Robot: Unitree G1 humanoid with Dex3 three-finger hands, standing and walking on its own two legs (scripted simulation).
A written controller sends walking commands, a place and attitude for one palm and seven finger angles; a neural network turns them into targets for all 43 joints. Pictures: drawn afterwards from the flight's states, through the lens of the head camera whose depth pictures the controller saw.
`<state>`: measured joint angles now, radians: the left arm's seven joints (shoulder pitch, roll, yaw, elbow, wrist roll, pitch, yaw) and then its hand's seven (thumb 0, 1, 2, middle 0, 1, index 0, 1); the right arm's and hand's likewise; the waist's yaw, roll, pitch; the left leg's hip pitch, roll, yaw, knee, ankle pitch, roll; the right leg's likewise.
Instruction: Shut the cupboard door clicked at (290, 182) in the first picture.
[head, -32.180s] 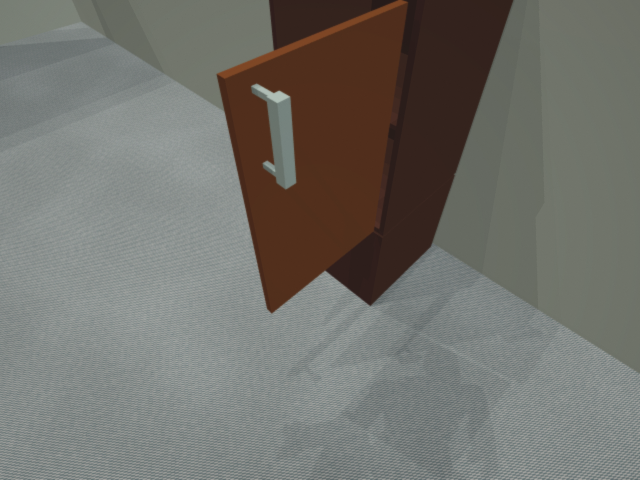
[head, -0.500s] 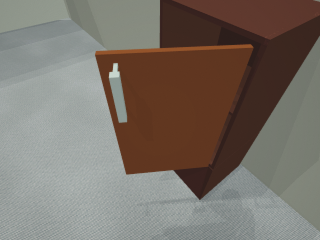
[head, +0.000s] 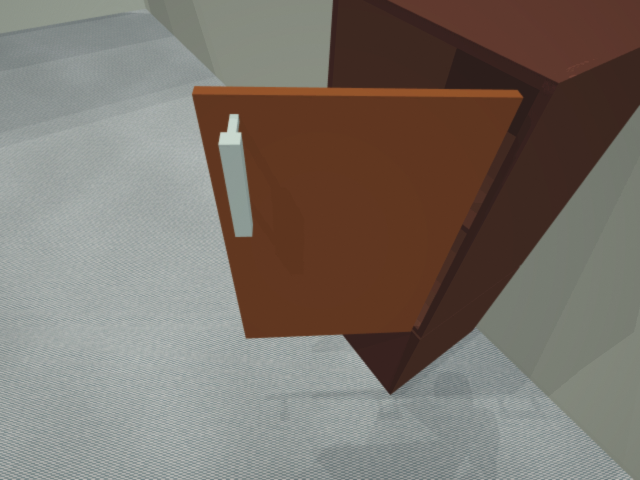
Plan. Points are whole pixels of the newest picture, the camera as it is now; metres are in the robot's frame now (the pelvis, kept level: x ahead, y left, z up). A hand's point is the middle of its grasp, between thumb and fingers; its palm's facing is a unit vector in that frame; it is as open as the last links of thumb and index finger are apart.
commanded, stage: shuffle to correct the standing spot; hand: left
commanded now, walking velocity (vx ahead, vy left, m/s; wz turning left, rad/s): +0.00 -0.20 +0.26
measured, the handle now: (239, 178) +0.43 +0.13 +0.15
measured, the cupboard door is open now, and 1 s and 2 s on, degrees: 59 59 59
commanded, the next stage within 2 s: come to a stop and stand still in 0.48 s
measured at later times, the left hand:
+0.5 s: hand out of the picture -0.04 +0.10 -0.19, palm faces +0.13 -0.98 -0.16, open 7.4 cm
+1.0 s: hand out of the picture -0.06 +0.07 -0.18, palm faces +0.12 -0.98 -0.14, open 7.4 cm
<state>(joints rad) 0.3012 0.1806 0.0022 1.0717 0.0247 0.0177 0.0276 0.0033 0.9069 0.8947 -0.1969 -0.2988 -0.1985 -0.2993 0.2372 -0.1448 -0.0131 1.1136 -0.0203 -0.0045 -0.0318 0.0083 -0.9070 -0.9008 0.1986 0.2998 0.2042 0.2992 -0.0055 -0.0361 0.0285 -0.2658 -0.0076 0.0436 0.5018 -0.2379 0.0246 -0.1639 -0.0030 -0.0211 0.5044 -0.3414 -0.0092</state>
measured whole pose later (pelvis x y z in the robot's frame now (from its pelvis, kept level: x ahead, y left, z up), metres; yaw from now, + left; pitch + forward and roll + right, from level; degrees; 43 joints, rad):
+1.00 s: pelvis -0.03 -0.07 +0.00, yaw +3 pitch -1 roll -3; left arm 0.35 0.09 0.02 1.07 -0.01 0.02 0.07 0.01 0.90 0.89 -0.20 -0.30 -0.20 -0.30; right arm 0.22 -0.13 -0.03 0.97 -0.01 -0.04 -0.07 0.00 -0.94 -0.90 0.20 0.30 0.21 0.30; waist -0.02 0.01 0.04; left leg -0.23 0.05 0.12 0.52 -0.28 0.07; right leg -0.31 0.13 -0.11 0.73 -0.24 0.06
